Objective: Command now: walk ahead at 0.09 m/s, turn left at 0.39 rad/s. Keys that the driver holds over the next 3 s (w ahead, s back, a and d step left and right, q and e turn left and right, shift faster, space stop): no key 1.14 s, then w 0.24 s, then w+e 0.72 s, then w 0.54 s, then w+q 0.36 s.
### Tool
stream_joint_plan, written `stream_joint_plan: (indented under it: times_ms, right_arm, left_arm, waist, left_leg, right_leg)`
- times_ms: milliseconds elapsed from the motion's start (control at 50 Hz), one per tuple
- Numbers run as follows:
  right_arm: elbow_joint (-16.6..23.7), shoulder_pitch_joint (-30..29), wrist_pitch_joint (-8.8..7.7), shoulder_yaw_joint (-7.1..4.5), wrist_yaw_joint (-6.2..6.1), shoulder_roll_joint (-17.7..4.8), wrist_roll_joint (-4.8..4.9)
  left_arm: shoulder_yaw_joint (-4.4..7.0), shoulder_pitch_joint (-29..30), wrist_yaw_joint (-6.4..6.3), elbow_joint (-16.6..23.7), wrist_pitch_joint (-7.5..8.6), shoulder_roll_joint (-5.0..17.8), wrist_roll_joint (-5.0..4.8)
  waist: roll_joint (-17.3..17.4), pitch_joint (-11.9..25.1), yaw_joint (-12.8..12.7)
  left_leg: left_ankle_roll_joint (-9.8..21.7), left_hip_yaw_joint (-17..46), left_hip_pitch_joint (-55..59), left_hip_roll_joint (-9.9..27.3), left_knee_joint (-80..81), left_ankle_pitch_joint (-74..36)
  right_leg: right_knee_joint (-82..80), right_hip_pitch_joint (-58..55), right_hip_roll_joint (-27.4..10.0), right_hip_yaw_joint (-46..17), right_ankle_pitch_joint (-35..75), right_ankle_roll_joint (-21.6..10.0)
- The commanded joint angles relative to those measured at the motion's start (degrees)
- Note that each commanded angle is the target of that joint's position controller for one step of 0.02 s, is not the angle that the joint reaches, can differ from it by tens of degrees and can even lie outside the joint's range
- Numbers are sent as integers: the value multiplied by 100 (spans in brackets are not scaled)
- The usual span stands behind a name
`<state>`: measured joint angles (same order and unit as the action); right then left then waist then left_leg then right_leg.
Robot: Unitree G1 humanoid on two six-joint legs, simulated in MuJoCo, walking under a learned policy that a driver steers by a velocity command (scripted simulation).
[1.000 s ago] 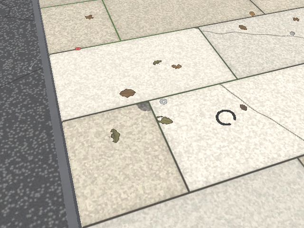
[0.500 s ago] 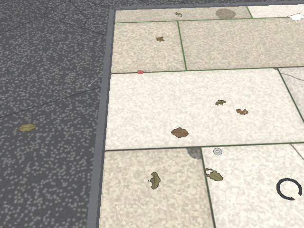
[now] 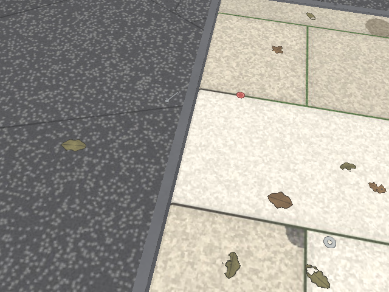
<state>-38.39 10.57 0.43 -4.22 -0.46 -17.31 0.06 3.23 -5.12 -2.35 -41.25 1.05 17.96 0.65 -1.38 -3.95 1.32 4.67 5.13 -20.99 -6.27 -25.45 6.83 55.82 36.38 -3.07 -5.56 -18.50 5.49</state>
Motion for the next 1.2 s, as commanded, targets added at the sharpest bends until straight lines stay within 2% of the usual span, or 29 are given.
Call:
stream_joint_plan:
  times_ms: [20, 60, 100, 140, 160, 180, 200, 220, 240, 260, 300, 340, 380, 480, 760, 1140, 1160, 1200]
  right_arm:
    - [423, -229, 10, -187, -107, -793, -14]
    - [384, -223, 45, -151, -99, -746, -54]
    - [326, -182, 61, -107, -64, -687, -69]
    - [282, -233, 68, -25, -40, -546, -34]
    - [235, -186, 65, 33, -40, -418, -4]
    - [196, 89, 33, 93, -44, -244, -77]
    - [144, 605, -16, 90, -31, -203, -143]
    - [195, 392, -36, 62, -45, -347, -139]
    - [174, 195, -20, 17, -62, -520, -127]
    - [165, 7, 21, 20, -71, -441, -115]
    - [123, -102, 157, 39, -46, -367, -147]
    - [55, -83, 186, 38, -6, -359, -112]
    - [-17, -92, 145, 39, -7, -328, -99]
    - [-178, -82, 51, 37, -38, -265, -82]
    - [-724, 59, 22, 30, -158, -248, -55]
    - [-1769, 141, -10, 79, -217, -157, -33]
    - [-1861, 245, -7, 97, -220, -93, -30]
    - [-1898, 249, -20, 83, -231, -132, 26]
  left_arm:
    - [95, -458, 3, 158, -52, 384, -35]
    - [90, -292, 29, 212, -52, 391, -50]
    - [93, -221, 67, 249, -9, 412, -47]
    - [84, -346, 125, 229, 67, 335, -37]
    - [70, -473, 159, 194, 115, 286, -3]
    - [107, -513, 154, 231, 147, 559, 99]
    - [176, -331, 120, 308, 124, 973, 158]
    - [77, -274, 131, 198, 109, 551, 183]
    - [8, -129, 161, 236, 118, 330, 131]
    - [23, -104, 173, 191, 116, 364, 81]
    - [17, -208, 194, 149, 141, 399, 13]
    - [1, -259, 217, 140, 145, 399, 45]
    - [-16, -283, 214, 122, 152, 341, 38]
    - [-34, -335, 185, 51, 108, 264, -2]
    - [-47, -295, 172, -459, 55, 213, -18]
    - [-95, -522, 92, -1377, 38, 195, -41]
    - [-104, -619, 83, -1458, 27, 164, -41]
    - [-30, -690, 42, -1502, -11, 386, -111]
  waist:
    - [746, 1283, -163]
    - [866, 1127, -75]
    - [942, 1030, -11]
    - [913, 994, -141]
    - [833, 933, -261]
    - [419, 981, -131]
    - [-769, 996, 328]
    - [-1237, 992, 236]
    - [-994, 904, 157]
    - [-894, 915, 114]
    - [-752, 831, 7]
    - [-364, 604, -67]
    - [-169, 578, -114]
    - [200, 691, -192]
    - [163, 465, -158]
    - [138, 245, -161]
    - [96, 359, -156]
    - [-145, 99, -196]
  left_leg:
    - [892, 1095, 462, 1382, 533, -1273]
    - [861, 1216, 384, 1393, 520, -714]
    - [852, 1385, 476, 1465, 332, -717]
    - [718, 1468, 552, 1426, -2, -925]
    - [495, 1432, 450, 1261, -144, -752]
    - [142, 1245, 261, 944, -485, -89]
    - [-188, 567, -131, 263, -1105, 1564]
    - [-431, 230, -22, 330, -1134, 1920]
    - [-516, 204, 262, 502, -1007, 1608]
    - [-531, 160, 443, 526, -687, 1082]
    - [-504, 265, 923, 609, -291, 388]
    - [-305, 298, 867, 618, -258, 282]
    - [-237, 343, 786, 666, -182, 168]
    - [-294, 401, 767, 715, -154, -269]
    - [-356, 379, 959, 732, -44, -292]
    - [-446, 166, 1016, 644, 198, -4]
    - [-436, 72, 1045, 564, 197, 532]
    - [-338, -203, 566, 314, -165, 2160]
  right_leg:
    - [-490, -859, 45, 131, 522, 45]
    - [-905, -1060, 60, 143, 501, 3]
    - [-1325, -1260, 101, 183, 295, -76]
    - [-2260, -1744, 164, 285, 544, -243]
    - [-3138, -2225, 131, 289, 1340, -378]
    - [-3359, -2714, -462, -270, 2304, -587]
    - [-3287, -2975, -1285, -1062, 3578, -1158]
    - [-3479, -2518, -1608, -1548, 3095, -1761]
    - [-3497, -2386, -1344, -1377, 2665, -1698]
    - [-3399, -2400, -1011, -1050, 2320, -1411]
    - [-3341, -2140, -625, -610, 1486, -1006]
    - [-3285, -2032, -276, -179, 749, -728]
    - [-3128, -2178, -173, -34, 856, -687]
    - [-2853, -2510, -75, 111, 1428, -733]
    - [-3017, -2505, 54, 189, 1252, -678]
    - [-3326, -2475, 126, 198, 878, -725]
    - [-3401, -2516, 169, 217, 240, -746]
    - [-3575, -2327, 107, -36, -1687, -978]
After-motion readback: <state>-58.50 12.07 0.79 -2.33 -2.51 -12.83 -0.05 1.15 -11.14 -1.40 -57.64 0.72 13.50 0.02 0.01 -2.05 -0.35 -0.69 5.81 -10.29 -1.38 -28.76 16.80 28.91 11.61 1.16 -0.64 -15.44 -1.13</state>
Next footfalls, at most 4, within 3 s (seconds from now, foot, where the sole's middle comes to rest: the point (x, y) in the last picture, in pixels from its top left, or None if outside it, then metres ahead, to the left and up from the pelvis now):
0.18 right None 0.13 -0.17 -0.77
1.86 right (239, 272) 0.47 -0.16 -0.77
2.34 left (204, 185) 0.80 -0.05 -0.77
2.84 right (283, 151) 0.97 -0.39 -0.77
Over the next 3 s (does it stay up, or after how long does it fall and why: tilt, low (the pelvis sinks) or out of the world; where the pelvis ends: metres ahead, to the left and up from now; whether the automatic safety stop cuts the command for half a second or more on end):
stays up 0.92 -0.26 0.00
